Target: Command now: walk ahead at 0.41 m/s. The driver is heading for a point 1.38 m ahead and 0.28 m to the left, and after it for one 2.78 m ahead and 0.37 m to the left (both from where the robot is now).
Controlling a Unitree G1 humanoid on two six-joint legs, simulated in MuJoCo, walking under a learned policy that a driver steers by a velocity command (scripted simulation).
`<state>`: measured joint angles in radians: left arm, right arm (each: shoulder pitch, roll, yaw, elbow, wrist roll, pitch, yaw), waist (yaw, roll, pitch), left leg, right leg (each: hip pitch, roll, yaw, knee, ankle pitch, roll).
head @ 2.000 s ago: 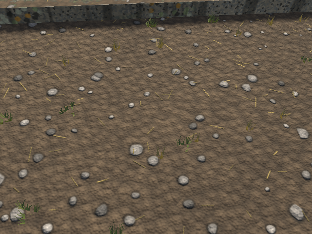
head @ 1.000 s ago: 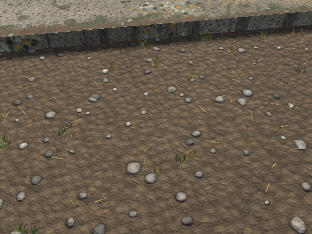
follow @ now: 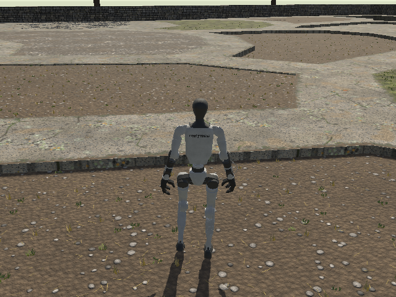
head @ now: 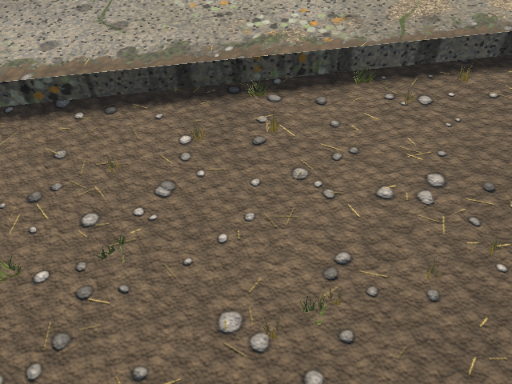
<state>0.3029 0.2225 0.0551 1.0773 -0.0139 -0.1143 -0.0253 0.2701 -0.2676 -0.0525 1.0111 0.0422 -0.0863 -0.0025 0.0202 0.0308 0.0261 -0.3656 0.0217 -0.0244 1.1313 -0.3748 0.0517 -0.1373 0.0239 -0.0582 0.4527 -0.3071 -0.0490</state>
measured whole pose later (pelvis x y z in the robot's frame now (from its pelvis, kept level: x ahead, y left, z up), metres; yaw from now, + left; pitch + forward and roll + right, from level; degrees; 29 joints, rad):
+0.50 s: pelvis +0.26 +0.05 -0.01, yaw +0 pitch +0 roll +1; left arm 0.30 0.24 0.05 1.02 -0.03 -0.10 0.01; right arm 0.13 -0.25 -0.06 0.93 0.00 -0.10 0.04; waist 0.01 -0.02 0.06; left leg -0.33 -0.06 0.08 0.46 -0.13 0.08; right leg -0.33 -0.04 0.05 1.21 -0.37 -0.06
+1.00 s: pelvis +0.55 -0.01 -0.01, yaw +0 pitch +2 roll +1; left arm 0.05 0.24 0.06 0.88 -0.01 -0.11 -0.03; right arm 0.36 -0.26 -0.05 1.02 0.02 -0.07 0.00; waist -0.04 0.01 0.04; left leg -0.18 -0.01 -0.03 0.96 -0.49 0.03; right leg -0.45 0.00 -0.05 0.55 -0.13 -0.06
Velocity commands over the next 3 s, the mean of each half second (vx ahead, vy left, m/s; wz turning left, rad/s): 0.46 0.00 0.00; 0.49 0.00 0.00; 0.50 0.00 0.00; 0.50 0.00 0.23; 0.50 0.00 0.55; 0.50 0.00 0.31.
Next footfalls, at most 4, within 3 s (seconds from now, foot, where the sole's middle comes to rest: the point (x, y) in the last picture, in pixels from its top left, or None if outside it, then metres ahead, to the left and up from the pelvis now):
0.36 left None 0.38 0.13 -0.78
0.92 right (323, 321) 0.68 -0.11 -0.78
1.48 left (243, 233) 0.99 0.13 -0.78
2.02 right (303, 169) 1.27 -0.08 -0.78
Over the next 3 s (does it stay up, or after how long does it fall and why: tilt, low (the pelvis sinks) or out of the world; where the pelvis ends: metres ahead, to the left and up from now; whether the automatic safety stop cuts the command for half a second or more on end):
stays up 1.53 0.22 0.00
